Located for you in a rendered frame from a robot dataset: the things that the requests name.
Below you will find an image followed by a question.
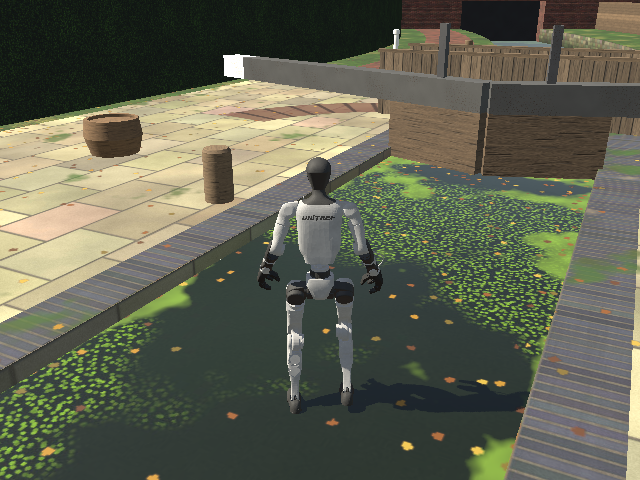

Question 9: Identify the robot left hand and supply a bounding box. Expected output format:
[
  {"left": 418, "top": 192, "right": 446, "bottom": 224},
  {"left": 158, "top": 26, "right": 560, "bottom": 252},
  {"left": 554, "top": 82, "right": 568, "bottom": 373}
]
[{"left": 257, "top": 268, "right": 280, "bottom": 290}]

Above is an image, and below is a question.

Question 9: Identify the right robot upper arm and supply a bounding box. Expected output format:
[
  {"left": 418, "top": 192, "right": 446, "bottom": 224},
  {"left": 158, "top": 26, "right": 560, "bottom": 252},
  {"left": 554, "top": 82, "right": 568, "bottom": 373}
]
[{"left": 340, "top": 201, "right": 369, "bottom": 255}]

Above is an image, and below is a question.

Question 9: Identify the left robot forearm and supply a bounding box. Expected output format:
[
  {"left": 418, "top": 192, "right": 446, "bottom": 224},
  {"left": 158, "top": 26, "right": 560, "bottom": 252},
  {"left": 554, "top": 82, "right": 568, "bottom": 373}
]
[{"left": 260, "top": 240, "right": 279, "bottom": 274}]

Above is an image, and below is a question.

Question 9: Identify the right robot forearm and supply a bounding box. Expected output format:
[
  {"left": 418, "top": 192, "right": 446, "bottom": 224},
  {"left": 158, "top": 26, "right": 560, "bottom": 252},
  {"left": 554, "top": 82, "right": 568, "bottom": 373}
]
[{"left": 359, "top": 239, "right": 380, "bottom": 276}]

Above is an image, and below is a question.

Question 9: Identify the robot right hand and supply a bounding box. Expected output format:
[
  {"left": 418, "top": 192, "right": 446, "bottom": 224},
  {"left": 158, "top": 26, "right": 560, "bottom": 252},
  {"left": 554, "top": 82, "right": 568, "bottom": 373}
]
[{"left": 360, "top": 270, "right": 383, "bottom": 294}]

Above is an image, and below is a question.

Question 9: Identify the left robot upper arm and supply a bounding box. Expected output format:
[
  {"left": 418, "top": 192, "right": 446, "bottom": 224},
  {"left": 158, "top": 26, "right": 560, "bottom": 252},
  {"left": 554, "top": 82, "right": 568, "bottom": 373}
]
[{"left": 269, "top": 201, "right": 298, "bottom": 256}]

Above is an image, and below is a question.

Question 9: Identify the humanoid robot head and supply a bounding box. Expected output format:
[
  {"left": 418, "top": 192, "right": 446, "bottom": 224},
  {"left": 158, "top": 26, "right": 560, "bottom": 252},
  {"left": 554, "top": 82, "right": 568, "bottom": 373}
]
[{"left": 302, "top": 157, "right": 336, "bottom": 205}]

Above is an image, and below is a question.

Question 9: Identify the left robot foot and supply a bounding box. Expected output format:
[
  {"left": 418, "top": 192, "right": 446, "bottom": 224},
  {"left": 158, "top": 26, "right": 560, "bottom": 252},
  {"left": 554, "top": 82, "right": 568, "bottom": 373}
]
[{"left": 287, "top": 388, "right": 302, "bottom": 414}]

